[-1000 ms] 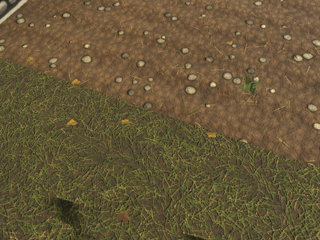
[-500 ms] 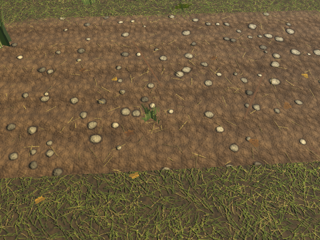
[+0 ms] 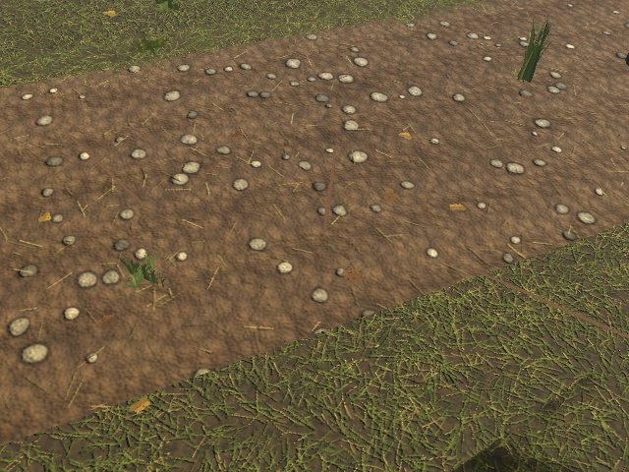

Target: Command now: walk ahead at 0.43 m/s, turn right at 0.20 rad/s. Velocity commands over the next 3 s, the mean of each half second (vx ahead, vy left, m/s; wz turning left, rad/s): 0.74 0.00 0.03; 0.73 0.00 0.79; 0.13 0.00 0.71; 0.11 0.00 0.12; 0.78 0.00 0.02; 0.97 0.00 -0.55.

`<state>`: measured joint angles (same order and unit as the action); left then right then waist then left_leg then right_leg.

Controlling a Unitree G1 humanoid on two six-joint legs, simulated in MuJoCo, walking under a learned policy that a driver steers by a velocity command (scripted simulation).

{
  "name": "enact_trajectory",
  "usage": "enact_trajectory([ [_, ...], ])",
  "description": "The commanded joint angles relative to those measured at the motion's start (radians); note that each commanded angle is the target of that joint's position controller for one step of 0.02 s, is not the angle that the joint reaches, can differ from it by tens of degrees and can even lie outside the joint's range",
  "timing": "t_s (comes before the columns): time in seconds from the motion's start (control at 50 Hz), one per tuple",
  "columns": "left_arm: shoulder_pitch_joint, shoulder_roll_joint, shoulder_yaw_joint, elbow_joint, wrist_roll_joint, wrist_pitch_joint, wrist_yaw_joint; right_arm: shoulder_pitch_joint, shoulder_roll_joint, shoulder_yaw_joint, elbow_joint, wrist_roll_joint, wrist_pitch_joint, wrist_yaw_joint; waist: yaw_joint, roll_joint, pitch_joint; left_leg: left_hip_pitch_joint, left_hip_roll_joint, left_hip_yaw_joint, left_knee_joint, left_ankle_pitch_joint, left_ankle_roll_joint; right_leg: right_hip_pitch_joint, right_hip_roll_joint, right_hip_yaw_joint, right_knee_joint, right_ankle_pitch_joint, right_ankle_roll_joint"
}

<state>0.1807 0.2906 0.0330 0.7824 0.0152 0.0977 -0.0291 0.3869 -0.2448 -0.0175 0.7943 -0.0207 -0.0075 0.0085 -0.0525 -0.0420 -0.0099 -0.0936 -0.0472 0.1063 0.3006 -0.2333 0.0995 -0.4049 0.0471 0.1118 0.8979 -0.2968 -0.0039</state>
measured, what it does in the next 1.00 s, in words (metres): goes down, turning left: right foot, then left foot 0.15 m lower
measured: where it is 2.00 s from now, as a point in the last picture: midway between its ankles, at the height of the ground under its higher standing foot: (322, 400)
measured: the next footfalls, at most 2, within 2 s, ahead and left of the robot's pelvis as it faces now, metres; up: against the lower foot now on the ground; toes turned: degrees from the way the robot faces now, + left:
right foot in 0.32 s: +0.13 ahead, -0.18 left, +0.00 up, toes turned -5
left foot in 0.76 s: +0.56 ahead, -0.08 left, -0.15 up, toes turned +20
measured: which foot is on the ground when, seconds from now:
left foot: down 0.00-0.32, up 0.34-0.74, down 0.76-1.00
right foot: up 0.00-0.30, down 0.32-0.76, up 0.78-1.00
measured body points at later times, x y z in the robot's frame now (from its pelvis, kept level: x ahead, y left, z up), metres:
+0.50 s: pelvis +0.20 -0.11 -0.03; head +0.21 -0.12 +0.42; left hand +0.18 +0.18 -0.15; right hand +0.32 -0.38 -0.15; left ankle +0.26 +0.03 -0.71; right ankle +0.09 -0.18 -0.75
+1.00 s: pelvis +0.60 -0.11 -0.17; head +0.67 -0.11 +0.27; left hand +0.68 +0.19 -0.26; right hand +0.72 -0.36 -0.33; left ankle +0.52 -0.10 -0.89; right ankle +0.83 -0.20 -0.86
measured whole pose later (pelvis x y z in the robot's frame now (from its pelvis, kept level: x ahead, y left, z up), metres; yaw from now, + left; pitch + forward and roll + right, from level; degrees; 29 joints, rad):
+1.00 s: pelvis +0.60 -0.11 -0.17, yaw +28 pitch -1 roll +2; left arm 0.02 0.24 -0.01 0.72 0.02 -0.08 0.03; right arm 0.31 -0.30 -0.07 0.96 -0.01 -0.03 0.01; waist -0.06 0.03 0.17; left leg -0.14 -0.22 -0.07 0.53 -0.36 0.15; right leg -0.61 -0.08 0.18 0.74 -0.12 0.05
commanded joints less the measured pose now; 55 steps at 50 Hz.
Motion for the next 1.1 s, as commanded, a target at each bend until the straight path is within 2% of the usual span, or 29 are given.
enact_trajectory([
  [0.02,-0.134,0.107,0.025,-0.084,0.012,-0.048,-0.006,0.032,-0.187,-0.060,-0.022,0.007,-0.029,0.005,-0.010,0.100,0.098,0.159,0.347,-0.388,-0.235,-0.295,0.139,-0.278,-0.042,0.029,-0.066,0.035,-0.016],
  [0.18,-0.234,0.076,0.006,-0.115,0.020,-0.088,-0.019,0.058,-0.209,-0.083,0.032,0.004,-0.049,0.017,-0.035,0.112,0.094,0.064,0.314,-0.257,-0.213,-0.184,0.144,-0.111,-0.091,-0.143,-0.227,-0.012,-0.025],
  [0.24,-0.196,0.097,0.012,-0.112,0.033,-0.102,-0.014,0.038,-0.228,-0.092,0.038,0.002,-0.064,0.018,0.009,0.117,0.085,0.083,0.352,-0.235,-0.161,-0.042,0.136,-0.084,-0.131,-0.115,-0.198,0.028,-0.057],
  [0.28,-0.084,0.106,0.017,-0.075,0.035,-0.108,-0.013,-0.026,-0.244,-0.097,0.030,0.008,-0.061,0.020,0.081,0.109,0.057,-0.017,0.315,-0.147,-0.027,0.210,0.115,0.118,-0.080,-0.181,-0.249,-0.042,-0.080],
  [0.32,0.433,0.163,0.060,0.109,0.038,-0.128,0.002,-0.184,-0.234,-0.089,0.000,-0.009,-0.063,0.023,0.328,-0.037,-0.091,-0.368,0.145,0.025,0.564,0.426,0.056,0.687,0.008,-0.245,-0.317,-0.039,-0.117],
  [0.34,0.514,0.250,0.073,0.126,0.056,-0.146,0.012,-0.223,-0.104,-0.059,-0.040,-0.028,-0.068,0.025,0.325,-0.315,-0.028,-0.751,-0.008,-0.027,1.012,-0.302,0.030,0.806,-0.220,0.137,-0.450,-0.201,-0.156],
  [0.36,0.397,0.249,0.063,0.074,0.030,-0.161,0.021,-0.207,-0.084,-0.047,-0.085,-0.001,-0.078,0.012,0.234,-0.235,0.036,-0.912,-0.049,-0.194,1.038,-0.259,0.045,0.672,-0.340,0.391,-0.577,-0.095,-0.192],
  [0.4,0.198,0.171,0.048,0.026,0.021,-0.167,0.025,-0.203,-0.151,-0.059,-0.051,0.011,-0.062,0.023,0.124,-0.007,0.139,-0.833,0.102,-0.232,0.886,-0.126,0.022,0.449,-0.377,0.313,-0.671,-0.250,-0.217],
  [0.46,0.094,0.098,0.028,0.049,0.026,-0.228,0.021,-0.164,-0.154,-0.077,-0.006,-0.018,-0.020,0.058,0.021,0.001,0.160,-0.638,0.143,-0.247,0.699,0.193,-0.015,0.273,-0.274,0.059,-0.655,0.011,-0.131],
  [0.48,0.068,0.093,0.030,0.076,0.010,-0.243,0.024,-0.200,-0.126,-0.069,-0.019,-0.004,-0.007,0.069,-0.011,-0.019,0.180,-0.500,0.116,-0.179,0.546,0.339,-0.024,0.116,-0.207,-0.065,-0.667,-0.003,-0.098],
  [0.58,0.242,0.078,0.017,0.164,0.007,-0.266,0.047,-0.338,-0.071,-0.041,-0.006,-0.012,-0.011,0.101,0.055,0.036,0.180,-0.393,0.059,-0.054,0.386,0.780,0.054,0.158,-0.185,-0.211,-0.584,0.085,-0.045],
  [0.64,0.380,0.089,0.010,0.215,0.031,-0.242,0.061,-0.472,-0.095,-0.037,-0.026,-0.030,-0.029,0.087,0.125,0.087,0.244,-0.570,0.049,-0.002,0.275,0.669,0.063,0.424,-0.201,-0.255,-0.513,0.295,-0.037],
  [0.68,0.397,0.093,0.003,0.235,0.025,-0.220,0.082,-0.464,-0.091,-0.029,-0.021,-0.050,-0.035,0.074,0.113,0.093,0.233,-0.491,0.000,0.077,0.166,0.604,0.060,0.492,-0.173,-0.323,-0.400,0.604,-0.003],
  [0.72,0.372,0.107,-0.001,0.246,0.010,-0.194,0.105,-0.270,-0.119,-0.037,0.045,-0.063,-0.026,0.064,0.009,0.032,0.130,-0.197,-0.044,0.132,0.196,0.536,0.066,0.414,-0.179,-0.340,-0.108,0.923,0.016],
  [0.74,0.312,0.103,-0.002,0.235,0.012,-0.184,0.113,-0.045,-0.154,-0.053,0.117,-0.066,-0.024,0.061,-0.094,0.034,0.078,0.031,-0.030,0.090,0.207,0.493,0.099,0.263,-0.189,-0.318,0.166,1.029,0.028],
  [0.76,0.137,0.154,0.022,0.198,0.001,-0.181,0.107,0.220,-0.198,-0.088,0.185,-0.028,-0.017,0.054,-0.282,0.113,-0.010,0.276,0.072,-0.064,0.078,0.612,0.214,0.094,-0.096,-0.337,0.694,0.777,0.065],
  [0.78,-0.025,0.134,0.026,0.139,0.012,-0.182,0.078,0.342,-0.227,-0.094,0.244,0.011,-0.020,0.035,-0.317,0.232,0.032,0.430,0.100,-0.079,0.033,0.716,0.246,-0.221,0.053,-0.342,1.058,-0.180,0.046],
  [0.8,0.063,0.085,0.006,0.035,-0.014,-0.201,0.083,0.296,-0.337,-0.108,0.236,-0.004,-0.027,0.026,-0.162,0.281,-0.112,0.764,0.308,-0.337,0.347,1.242,0.343,-0.552,-0.017,-0.169,1.087,-0.373,0.073],
  [0.82,0.075,0.091,-0.011,-0.011,-0.015,-0.219,0.081,0.256,-0.268,-0.091,0.193,0.004,-0.037,0.013,-0.129,0.034,-0.247,0.829,0.408,-0.527,0.249,1.011,0.382,-0.644,-0.092,-0.012,0.932,-0.231,0.061],
  [0.84,0.088,0.132,-0.009,-0.043,-0.008,-0.223,0.073,0.127,-0.275,-0.102,0.144,-0.007,-0.026,-0.015,-0.067,-0.013,-0.211,0.713,0.453,-0.681,0.133,0.630,0.428,-0.681,-0.122,0.078,0.825,-0.227,0.067],
  [0.86,0.100,0.155,0.001,-0.023,0.009,-0.206,0.065,-0.078,-0.278,-0.101,0.094,-0.014,-0.023,-0.043,0.060,-0.078,-0.037,0.390,0.439,-0.698,-0.020,0.512,0.379,-0.612,-0.148,0.060,0.604,-0.195,0.073],
  [0.9,0.082,0.172,0.014,-0.018,0.048,-0.171,0.059,-0.260,-0.251,-0.072,0.021,-0.008,-0.035,-0.026,0.159,-0.180,0.156,-0.206,0.320,-0.522,-0.050,0.832,0.317,-0.170,-0.160,-0.003,0.147,-0.166,0.114],
  [0.94,0.099,0.072,-0.007,-0.021,0.021,-0.156,0.059,-0.218,-0.253,-0.082,0.043,0.001,-0.057,-0.003,0.151,-0.094,0.078,-0.415,0.119,-0.353,0.051,0.916,0.201,0.194,-0.072,-0.097,-0.101,0.101,0.083],
  [0.98,0.146,0.051,-0.005,-0.017,-0.006,-0.156,0.056,-0.192,-0.234,-0.092,0.056,0.023,-0.054,0.007,0.130,0.000,-0.068,-0.376,-0.023,-0.294,0.208,0.727,0.093,0.346,0.002,-0.141,-0.210,0.354,0.051],
  [1.02,0.225,0.077,0.005,-0.001,0.018,-0.160,0.066,-0.221,-0.232,-0.098,0.036,0.033,-0.038,0.004,0.187,0.003,-0.125,-0.388,-0.088,-0.312,0.427,0.604,0.007,0.497,0.010,-0.117,-0.341,0.442,0.031],
  [1.04,0.289,0.133,0.019,0.008,0.037,-0.167,0.074,-0.219,-0.193,-0.091,0.020,0.037,-0.037,-0.004,0.227,-0.041,-0.140,-0.438,-0.120,-0.298,0.648,0.392,-0.035,0.577,-0.104,-0.021,-0.386,0.620,-0.005],
  [1.06,0.303,0.196,0.021,-0.019,0.037,-0.172,0.081,-0.172,-0.101,-0.074,-0.015,0.036,-0.030,-0.017,0.189,-0.188,-0.203,-0.510,-0.210,-0.177,0.971,-0.461,-0.059,0.626,-0.433,0.246,-0.386,1.108,-0.075],
  [1.08,0.252,0.174,0.013,-0.042,0.032,-0.160,0.068,0.013,-0.112,-0.080,-0.014,0.033,-0.015,-0.034,0.066,-0.186,-0.301,-0.525,-0.139,-0.197,1.137,-0.483,-0.067,0.616,-0.580,0.406,-0.343,1.343,-0.170],
  [1.1,0.142,0.165,0.025,-0.073,0.018,-0.152,0.071,0.032,-0.112,-0.073,-0.004,0.017,0.009,-0.040,0.043,-0.190,-0.315,-0.568,-0.068,-0.160,1.215,-0.392,-0.077,0.558,-0.600,0.473,-0.394,0.961,-0.232],
])
Over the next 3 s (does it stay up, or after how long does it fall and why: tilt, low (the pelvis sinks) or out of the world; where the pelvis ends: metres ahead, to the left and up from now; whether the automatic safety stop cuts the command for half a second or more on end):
stays up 1.21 0.46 -0.16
